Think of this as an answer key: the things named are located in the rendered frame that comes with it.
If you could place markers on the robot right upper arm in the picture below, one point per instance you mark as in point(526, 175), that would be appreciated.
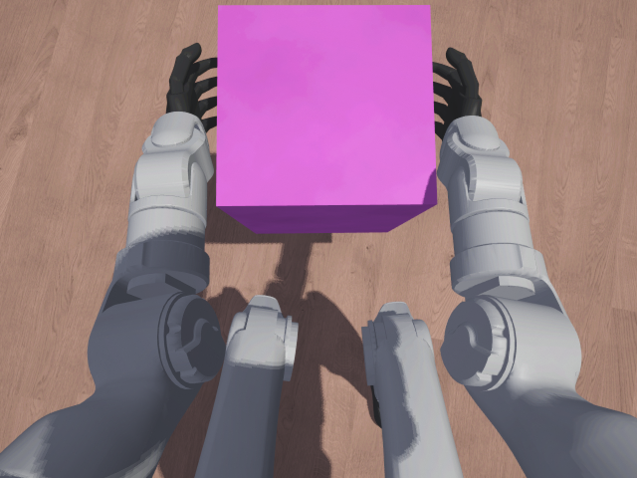
point(520, 361)

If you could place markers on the left robot hand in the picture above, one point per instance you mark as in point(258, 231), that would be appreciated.
point(184, 93)

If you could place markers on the robot left forearm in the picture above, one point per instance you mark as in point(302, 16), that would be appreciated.
point(167, 216)

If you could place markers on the robot right forearm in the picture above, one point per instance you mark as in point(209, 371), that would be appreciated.
point(489, 218)

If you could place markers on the robot left upper arm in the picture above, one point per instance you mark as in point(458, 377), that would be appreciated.
point(148, 359)

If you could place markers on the right robot thigh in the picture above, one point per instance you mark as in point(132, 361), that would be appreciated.
point(417, 438)

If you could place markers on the right robot shin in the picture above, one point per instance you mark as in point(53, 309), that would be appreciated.
point(420, 326)

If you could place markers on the carton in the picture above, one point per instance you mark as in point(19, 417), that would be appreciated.
point(325, 117)

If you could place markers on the right robot hand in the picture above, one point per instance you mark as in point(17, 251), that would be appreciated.
point(463, 98)

